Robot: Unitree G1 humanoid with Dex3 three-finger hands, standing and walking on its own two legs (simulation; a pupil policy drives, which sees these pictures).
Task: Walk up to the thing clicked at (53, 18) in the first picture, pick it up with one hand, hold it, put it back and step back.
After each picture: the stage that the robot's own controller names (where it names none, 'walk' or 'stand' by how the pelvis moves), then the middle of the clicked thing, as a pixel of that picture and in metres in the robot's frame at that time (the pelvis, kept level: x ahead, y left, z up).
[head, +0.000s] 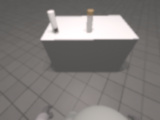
stand; (53, 23) +0.95 +0.46 +0.09
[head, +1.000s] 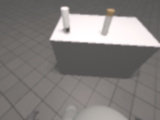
walk; (66, 22) +0.87 +0.25 +0.12
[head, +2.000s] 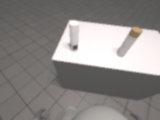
stand; (74, 38) +0.59 +0.16 +0.10
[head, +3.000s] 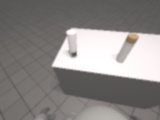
stand; (72, 45) +0.56 +0.17 +0.09
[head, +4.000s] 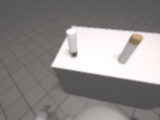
stand; (72, 45) +0.54 +0.16 +0.09
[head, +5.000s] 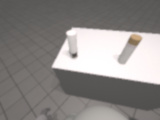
stand; (72, 46) +0.54 +0.17 +0.08
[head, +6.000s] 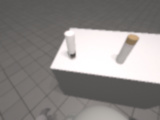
stand; (71, 46) +0.54 +0.18 +0.08
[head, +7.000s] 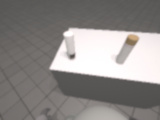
stand; (70, 47) +0.53 +0.18 +0.08
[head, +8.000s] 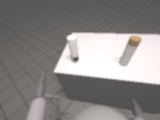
rise first; (73, 50) +0.52 +0.17 +0.09
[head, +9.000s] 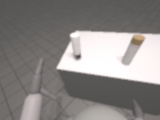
go down; (76, 48) +0.54 +0.17 +0.09
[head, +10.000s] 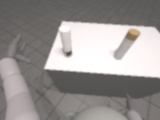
go down; (66, 44) +0.53 +0.16 +0.09
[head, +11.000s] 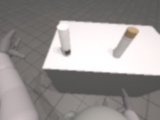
go down; (65, 42) +0.53 +0.16 +0.11
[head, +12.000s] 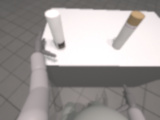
close in; (57, 33) +0.53 +0.18 +0.14
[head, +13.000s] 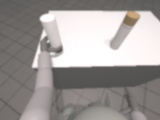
lift; (54, 38) +0.51 +0.19 +0.14
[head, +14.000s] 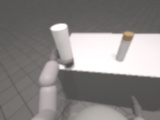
lift; (65, 50) +0.33 +0.15 +0.26
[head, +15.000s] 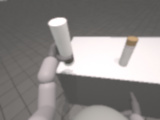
hold; (64, 46) +0.32 +0.15 +0.30
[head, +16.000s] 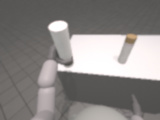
hold; (64, 49) +0.31 +0.15 +0.28
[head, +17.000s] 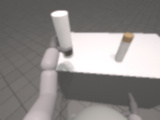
crouch; (64, 38) +0.39 +0.15 +0.29
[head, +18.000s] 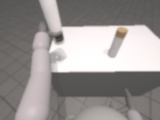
lower; (54, 22) +0.50 +0.17 +0.30
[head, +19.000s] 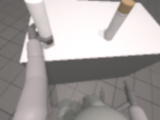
lower; (43, 26) +0.55 +0.19 +0.16
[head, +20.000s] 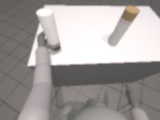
lower; (51, 35) +0.51 +0.18 +0.15
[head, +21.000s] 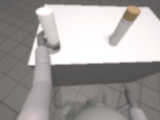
lower; (51, 34) +0.52 +0.18 +0.15
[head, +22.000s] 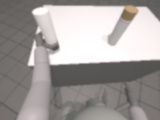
lower; (49, 34) +0.52 +0.19 +0.15
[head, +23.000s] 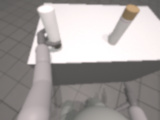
open; (52, 32) +0.53 +0.17 +0.15
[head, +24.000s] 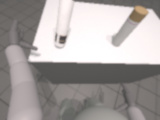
rise; (63, 25) +0.56 +0.13 +0.15
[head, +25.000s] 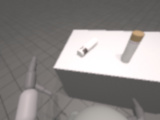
sink last; (87, 47) +0.65 +0.07 +0.03
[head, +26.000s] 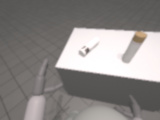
stand; (89, 46) +0.65 +0.06 +0.01
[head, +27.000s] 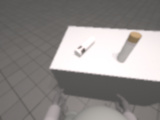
stand; (85, 46) +0.64 +0.06 +0.00
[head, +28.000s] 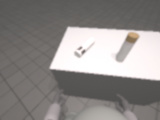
stand; (85, 46) +0.64 +0.06 +0.00
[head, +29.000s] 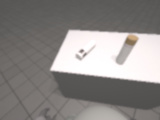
walk; (86, 49) +0.63 +0.05 +0.00
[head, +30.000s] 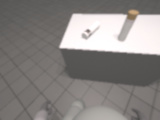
walk; (91, 30) +0.83 +0.03 +0.01
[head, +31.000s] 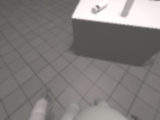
walk; (99, 6) +1.20 -0.08 +0.03
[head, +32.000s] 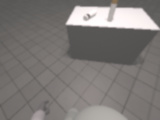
stand; (90, 15) +1.30 +0.00 +0.02
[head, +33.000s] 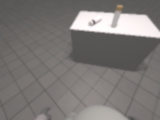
stand; (95, 20) +1.26 -0.05 -0.01
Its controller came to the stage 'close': yes
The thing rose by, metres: 0.21
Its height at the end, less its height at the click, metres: -0.09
